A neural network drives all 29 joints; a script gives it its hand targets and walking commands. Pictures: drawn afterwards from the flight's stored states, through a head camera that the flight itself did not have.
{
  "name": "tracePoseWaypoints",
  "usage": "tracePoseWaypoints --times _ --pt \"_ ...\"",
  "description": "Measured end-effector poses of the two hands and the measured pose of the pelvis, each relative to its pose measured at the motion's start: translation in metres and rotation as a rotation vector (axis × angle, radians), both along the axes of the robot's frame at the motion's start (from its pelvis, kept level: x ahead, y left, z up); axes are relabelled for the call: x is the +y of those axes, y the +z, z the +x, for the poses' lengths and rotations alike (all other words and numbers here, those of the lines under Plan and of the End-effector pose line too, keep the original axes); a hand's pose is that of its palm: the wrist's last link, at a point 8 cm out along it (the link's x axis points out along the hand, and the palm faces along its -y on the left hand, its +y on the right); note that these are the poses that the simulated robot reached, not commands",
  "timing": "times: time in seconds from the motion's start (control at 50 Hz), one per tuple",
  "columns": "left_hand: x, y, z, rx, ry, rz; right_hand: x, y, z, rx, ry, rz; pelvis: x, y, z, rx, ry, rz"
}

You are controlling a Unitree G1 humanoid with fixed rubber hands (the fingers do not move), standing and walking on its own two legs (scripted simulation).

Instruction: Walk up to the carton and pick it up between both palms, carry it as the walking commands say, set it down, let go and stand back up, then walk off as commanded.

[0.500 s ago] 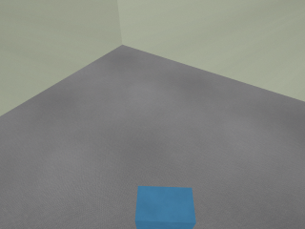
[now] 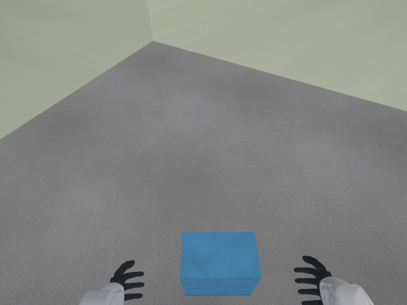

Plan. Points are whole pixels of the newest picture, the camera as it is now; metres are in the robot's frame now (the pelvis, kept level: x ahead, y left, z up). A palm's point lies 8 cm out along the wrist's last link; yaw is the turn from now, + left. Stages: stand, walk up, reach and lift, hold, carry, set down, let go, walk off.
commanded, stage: reach and lift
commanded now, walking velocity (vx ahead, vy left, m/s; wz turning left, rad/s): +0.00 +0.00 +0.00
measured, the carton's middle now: (218, 265) +0.39 -0.04 -0.61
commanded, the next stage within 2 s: none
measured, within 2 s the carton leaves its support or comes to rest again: neither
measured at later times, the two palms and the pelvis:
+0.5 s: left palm out of the picture +0.17 +0.19 -0.15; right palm (330, 293) +0.19 -0.26 -0.14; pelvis -0.06 -0.04 -0.06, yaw +2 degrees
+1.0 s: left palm (138, 235) +0.35 +0.19 -0.18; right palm (310, 239) +0.33 -0.27 -0.18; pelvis -0.09 -0.02 -0.10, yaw +2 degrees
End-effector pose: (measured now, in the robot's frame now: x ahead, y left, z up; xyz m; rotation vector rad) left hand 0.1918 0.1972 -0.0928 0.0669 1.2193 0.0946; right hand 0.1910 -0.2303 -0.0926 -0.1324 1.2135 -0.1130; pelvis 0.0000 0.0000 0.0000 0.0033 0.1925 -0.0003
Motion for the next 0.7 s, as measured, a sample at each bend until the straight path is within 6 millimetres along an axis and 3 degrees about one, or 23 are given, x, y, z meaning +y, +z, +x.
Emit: tracePoseWaypoints --times 0.1,0.14,0.18,0.3,0.36,0.52,0.7 --pt "-0.025 -0.025 -0.053 0.116 0.079 -0.076 0.009 -0.019 -0.049 0.136 0.018 0.032 -0.006 0.001 0.004 0.035 0.007 0.003" --pt "-0.021 -0.034 -0.069 0.121 0.081 -0.036 0.007 -0.026 -0.057 0.123 0.024 0.019 -0.009 -0.003 0.000 0.061 0.015 0.001" --pt "-0.011 -0.043 -0.072 0.083 0.060 0.015 0.002 -0.036 -0.052 0.065 0.025 0.014 -0.012 -0.012 -0.009 0.089 0.026 0.001" --pt "0.013 -0.063 -0.037 -0.056 -0.027 0.102 -0.016 -0.064 -0.011 -0.102 0.018 0.014 -0.022 -0.043 -0.042 0.149 0.040 0.009" --pt "0.007 -0.060 -0.023 -0.122 -0.024 0.073 -0.018 -0.060 0.002 -0.164 0.033 0.027 -0.028 -0.052 -0.051 0.163 0.037 0.013" --pt "-0.006 -0.059 -0.014 -0.156 0.017 0.018 -0.028 -0.047 0.006 -0.189 0.019 0.002 -0.042 -0.060 -0.068 0.099 0.031 0.019" --pt "0.003 -0.066 0.051 -0.247 0.001 0.029 -0.013 -0.064 0.063 -0.238 -0.012 0.028 -0.045 -0.081 -0.097 0.119 0.061 -0.010"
